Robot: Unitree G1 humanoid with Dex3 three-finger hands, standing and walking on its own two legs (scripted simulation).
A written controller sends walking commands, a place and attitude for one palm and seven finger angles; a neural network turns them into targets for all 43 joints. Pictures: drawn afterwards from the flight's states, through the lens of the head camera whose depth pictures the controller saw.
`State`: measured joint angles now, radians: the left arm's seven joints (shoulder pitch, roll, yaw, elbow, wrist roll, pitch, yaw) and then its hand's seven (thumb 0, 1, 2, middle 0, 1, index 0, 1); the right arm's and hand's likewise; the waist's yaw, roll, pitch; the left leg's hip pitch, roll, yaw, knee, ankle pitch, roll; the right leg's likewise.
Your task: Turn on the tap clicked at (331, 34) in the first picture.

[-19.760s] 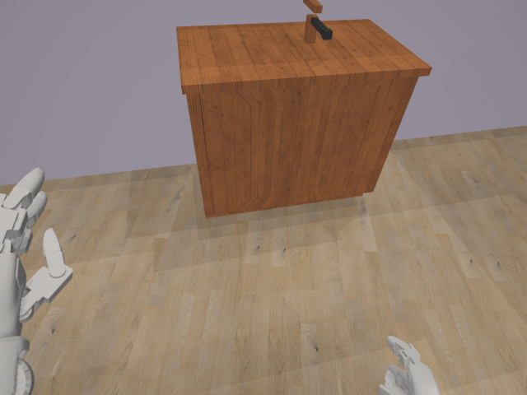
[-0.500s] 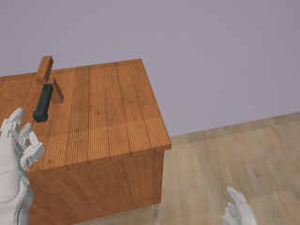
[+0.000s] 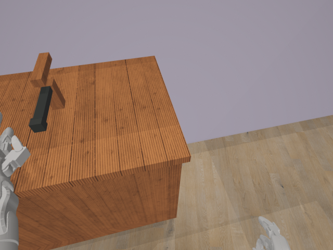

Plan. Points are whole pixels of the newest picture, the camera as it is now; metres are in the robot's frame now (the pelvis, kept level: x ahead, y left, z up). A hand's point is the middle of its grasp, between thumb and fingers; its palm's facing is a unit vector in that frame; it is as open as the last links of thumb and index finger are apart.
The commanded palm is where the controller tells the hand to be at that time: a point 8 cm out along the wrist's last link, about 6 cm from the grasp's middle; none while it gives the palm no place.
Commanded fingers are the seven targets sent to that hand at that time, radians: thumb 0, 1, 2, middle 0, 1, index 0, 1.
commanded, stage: reach beside the lever's end, fingers flat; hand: left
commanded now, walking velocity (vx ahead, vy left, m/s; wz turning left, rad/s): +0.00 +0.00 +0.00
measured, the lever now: (38, 124) +0.37 +0.36 +0.09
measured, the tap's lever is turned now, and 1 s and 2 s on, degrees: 0 0 9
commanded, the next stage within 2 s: push the lever round in 0.84 s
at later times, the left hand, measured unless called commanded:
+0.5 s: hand (18, 141) +0.31 +0.38 +0.10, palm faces +0.56 -0.82 -0.13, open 7.8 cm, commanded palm +0.27 +0.41 +0.09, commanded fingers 0.00 0.90 0.90 -0.15 -0.15 -0.15 -0.15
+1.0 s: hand (19, 141) +0.32 +0.39 +0.09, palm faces +0.54 -0.83 -0.12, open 7.8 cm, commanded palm +0.27 +0.42 +0.09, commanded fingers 0.00 0.90 0.90 -0.15 -0.15 -0.15 -0.15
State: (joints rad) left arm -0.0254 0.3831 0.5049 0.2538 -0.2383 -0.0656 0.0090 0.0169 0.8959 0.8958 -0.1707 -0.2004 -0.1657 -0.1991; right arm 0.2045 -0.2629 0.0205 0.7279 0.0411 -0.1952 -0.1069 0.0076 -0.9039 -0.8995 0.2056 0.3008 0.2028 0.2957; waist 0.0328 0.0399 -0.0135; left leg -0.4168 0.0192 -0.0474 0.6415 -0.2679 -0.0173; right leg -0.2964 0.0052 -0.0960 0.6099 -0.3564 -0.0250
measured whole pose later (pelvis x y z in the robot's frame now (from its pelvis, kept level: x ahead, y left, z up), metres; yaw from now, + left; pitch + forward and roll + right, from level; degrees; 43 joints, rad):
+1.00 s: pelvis +0.00 +0.02 -0.01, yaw -1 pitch +7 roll -3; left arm -0.17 0.48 0.60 0.53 -0.21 -0.18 -0.08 0.02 0.90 0.90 -0.15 -0.15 -0.15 -0.15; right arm 0.27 -0.26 0.01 0.70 0.03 -0.12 -0.08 0.01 -0.90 -0.90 0.21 0.30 0.20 0.30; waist 0.00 0.03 -0.04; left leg -0.55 0.02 -0.04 0.74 -0.31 0.01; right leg -0.41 0.00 -0.08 0.66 -0.37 0.00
